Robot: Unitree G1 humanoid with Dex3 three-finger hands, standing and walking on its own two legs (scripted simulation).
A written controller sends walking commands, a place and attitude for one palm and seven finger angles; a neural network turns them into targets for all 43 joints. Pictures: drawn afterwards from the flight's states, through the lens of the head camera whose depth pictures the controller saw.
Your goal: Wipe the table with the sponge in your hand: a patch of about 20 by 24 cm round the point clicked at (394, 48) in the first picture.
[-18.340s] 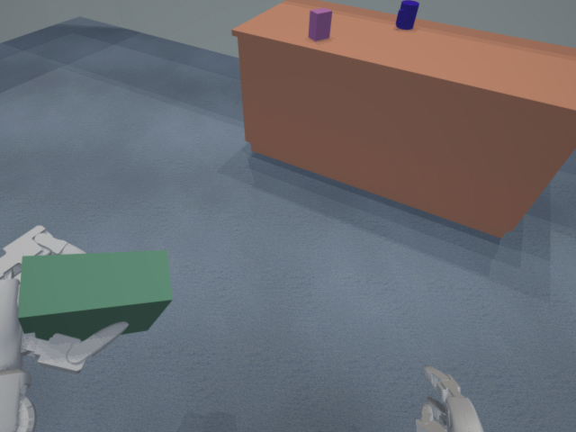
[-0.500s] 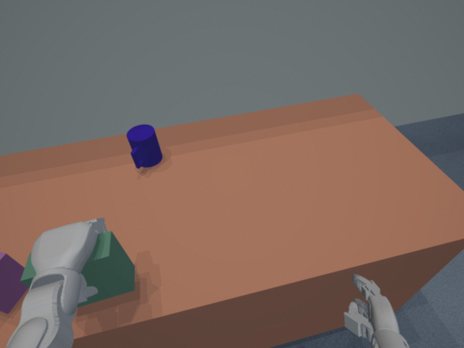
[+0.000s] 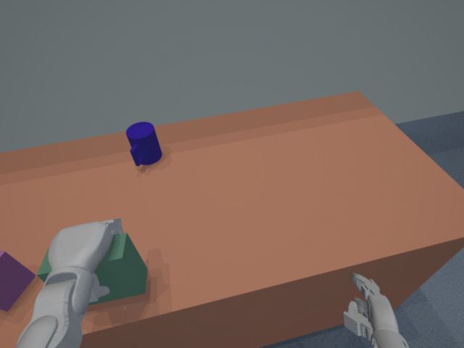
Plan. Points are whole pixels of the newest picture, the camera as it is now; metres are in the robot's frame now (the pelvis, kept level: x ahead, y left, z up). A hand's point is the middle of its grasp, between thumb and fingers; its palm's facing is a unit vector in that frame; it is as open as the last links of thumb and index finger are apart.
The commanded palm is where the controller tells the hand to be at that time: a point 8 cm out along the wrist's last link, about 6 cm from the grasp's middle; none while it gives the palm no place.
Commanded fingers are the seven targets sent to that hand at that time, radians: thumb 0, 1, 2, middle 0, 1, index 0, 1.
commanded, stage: move the sponge above the wiping area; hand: left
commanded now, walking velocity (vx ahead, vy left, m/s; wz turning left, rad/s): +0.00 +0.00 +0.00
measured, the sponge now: (103, 277) +0.21 +0.29 -0.01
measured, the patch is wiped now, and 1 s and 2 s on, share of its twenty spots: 0.00 0.00 0.00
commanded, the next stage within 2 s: lower the sponge onto the table in 1.68 s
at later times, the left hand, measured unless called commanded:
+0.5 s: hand (94, 256) +0.22 +0.29 +0.04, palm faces -0.04 -0.06 -1.00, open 9.5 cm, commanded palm +0.20 +0.29 +0.11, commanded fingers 0.00 0.10 1.30 -1.20 -1.60 -1.20 -1.60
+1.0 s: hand (86, 242) +0.24 +0.30 +0.06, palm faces +0.06 -0.04 -1.00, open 9.5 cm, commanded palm +0.20 +0.30 +0.11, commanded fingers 0.00 0.10 1.30 -1.20 -1.60 -1.20 -1.60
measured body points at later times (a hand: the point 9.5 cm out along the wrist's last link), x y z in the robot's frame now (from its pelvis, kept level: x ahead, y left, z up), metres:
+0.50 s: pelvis +0.00 +0.00 +0.00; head +0.01 -0.02 +0.45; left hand +0.22 +0.29 +0.10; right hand +0.24 -0.21 -0.09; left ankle +0.03 +0.15 -0.74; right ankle +0.00 -0.15 -0.74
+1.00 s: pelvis +0.00 +0.00 +0.00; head +0.00 -0.02 +0.45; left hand +0.23 +0.30 +0.12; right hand +0.23 -0.21 -0.09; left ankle +0.03 +0.15 -0.74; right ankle +0.00 -0.15 -0.74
